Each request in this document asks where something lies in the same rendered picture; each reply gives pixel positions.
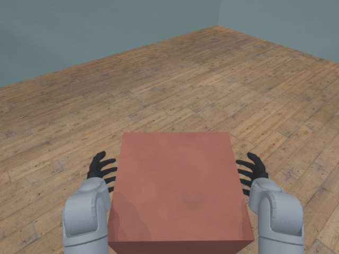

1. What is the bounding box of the right robot hand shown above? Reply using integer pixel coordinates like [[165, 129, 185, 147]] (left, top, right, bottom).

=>
[[236, 152, 268, 196]]

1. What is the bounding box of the carton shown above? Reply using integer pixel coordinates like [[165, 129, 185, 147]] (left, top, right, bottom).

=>
[[107, 132, 255, 254]]

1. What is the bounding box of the left robot forearm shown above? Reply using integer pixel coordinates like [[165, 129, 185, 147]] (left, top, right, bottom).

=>
[[62, 177, 111, 254]]

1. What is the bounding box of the left robot hand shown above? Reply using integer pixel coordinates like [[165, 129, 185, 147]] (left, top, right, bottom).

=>
[[87, 151, 117, 193]]

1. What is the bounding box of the right robot forearm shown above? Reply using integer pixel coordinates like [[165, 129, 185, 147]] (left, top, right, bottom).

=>
[[248, 178, 305, 254]]

